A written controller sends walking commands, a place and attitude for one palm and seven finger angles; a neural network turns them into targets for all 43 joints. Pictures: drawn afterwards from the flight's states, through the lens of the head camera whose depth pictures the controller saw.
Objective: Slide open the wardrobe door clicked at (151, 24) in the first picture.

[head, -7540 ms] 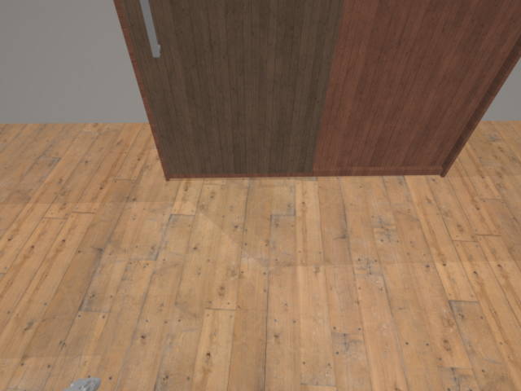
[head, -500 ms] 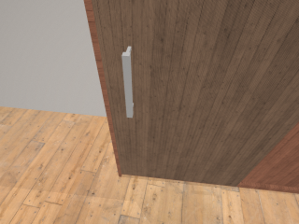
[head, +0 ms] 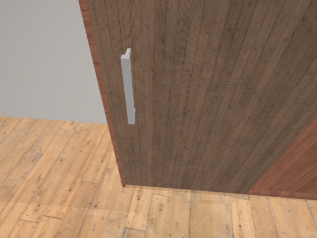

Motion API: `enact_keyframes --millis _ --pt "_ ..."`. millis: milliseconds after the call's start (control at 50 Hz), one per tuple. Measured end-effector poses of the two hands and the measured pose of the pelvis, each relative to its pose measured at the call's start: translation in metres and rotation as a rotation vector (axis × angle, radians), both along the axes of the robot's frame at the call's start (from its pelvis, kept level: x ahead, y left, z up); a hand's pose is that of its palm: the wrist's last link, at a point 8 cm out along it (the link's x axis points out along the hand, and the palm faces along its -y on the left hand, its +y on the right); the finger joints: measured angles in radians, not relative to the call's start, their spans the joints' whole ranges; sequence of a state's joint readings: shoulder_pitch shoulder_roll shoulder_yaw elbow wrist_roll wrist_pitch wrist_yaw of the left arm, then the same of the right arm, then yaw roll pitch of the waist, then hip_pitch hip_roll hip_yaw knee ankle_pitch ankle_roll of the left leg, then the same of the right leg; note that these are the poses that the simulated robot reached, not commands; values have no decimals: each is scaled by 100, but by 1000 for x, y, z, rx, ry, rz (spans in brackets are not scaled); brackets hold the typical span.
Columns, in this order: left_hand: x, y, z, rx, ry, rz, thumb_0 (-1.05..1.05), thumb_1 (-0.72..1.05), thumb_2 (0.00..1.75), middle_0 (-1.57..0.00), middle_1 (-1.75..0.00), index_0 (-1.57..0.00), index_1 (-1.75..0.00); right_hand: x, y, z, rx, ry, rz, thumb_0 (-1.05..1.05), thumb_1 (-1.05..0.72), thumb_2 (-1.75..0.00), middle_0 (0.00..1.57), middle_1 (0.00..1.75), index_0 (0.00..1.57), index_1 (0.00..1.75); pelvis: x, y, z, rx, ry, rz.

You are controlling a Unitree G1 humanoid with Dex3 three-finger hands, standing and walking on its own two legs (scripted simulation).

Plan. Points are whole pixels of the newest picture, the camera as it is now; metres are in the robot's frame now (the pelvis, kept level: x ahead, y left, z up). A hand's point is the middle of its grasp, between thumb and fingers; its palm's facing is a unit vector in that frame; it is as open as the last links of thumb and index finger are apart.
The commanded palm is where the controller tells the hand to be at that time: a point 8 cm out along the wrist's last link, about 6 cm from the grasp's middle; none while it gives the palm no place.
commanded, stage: look again from close up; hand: left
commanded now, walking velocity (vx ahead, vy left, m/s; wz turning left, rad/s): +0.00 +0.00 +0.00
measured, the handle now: (130, 90) +0.54 +0.13 +0.08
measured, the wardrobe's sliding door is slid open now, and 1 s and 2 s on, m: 0.00 0.00 0.00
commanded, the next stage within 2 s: raise the hand with hooked fingers in 1.04 s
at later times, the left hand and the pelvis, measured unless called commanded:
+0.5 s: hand out of the picture +0.04 +0.22 -0.17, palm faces -0.03 -0.96 -0.29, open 7.4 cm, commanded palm none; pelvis +0.02 -0.01 +0.00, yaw +0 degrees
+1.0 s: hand out of the picture +0.08 +0.21 -0.16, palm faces -0.03 -0.96 -0.28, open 7.4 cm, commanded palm none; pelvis +0.04 -0.01 +0.01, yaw +0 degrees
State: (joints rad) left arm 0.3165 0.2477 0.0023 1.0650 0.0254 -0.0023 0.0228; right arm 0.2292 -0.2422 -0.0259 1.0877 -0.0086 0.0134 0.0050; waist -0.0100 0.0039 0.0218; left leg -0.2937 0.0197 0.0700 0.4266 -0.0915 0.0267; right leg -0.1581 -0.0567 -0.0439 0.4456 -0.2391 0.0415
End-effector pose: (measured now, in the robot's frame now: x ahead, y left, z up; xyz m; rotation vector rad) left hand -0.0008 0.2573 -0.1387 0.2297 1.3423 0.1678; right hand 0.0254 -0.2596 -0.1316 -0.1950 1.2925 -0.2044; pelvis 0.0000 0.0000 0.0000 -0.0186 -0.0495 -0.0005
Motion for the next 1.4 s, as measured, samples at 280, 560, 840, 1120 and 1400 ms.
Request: enact_keyframes --millis 280,560,840,1120,1400 --pt "22 4 5 21 -18 -10 0 91 90 -20 -30 -20 -30 16 -9 3 -9 -2 12 1 -91 -90 20 30 20 30 11 -4 2 3 4 0" --pt "47 4 9 32 -26 -25 0 91 90 -20 -30 -20 -30 41 -20 7 -23 -13 30 1 -91 -90 20 30 20 30 24 -9 4 7 8 -2" --pt "75 0 12 27 -70 -36 0 91 90 -20 -30 -20 -30 63 -21 10 -24 -41 47 1 -91 -90 20 30 20 30 34 -11 6 9 5 -2" --pt "72 -2 9 18 -40 -29 0 91 90 -20 -30 -20 -30 60 -17 8 -19 -12 42 1 -91 -90 20 30 20 30 39 -11 6 11 10 -3" --pt "202 -3 132 -120 -1294 -144 1 78 85 -21 -38 -20 -38 139 -1 29 -18 -635 214 1 -91 -90 20 30 20 30 9 -25 -38 -2 153 12"
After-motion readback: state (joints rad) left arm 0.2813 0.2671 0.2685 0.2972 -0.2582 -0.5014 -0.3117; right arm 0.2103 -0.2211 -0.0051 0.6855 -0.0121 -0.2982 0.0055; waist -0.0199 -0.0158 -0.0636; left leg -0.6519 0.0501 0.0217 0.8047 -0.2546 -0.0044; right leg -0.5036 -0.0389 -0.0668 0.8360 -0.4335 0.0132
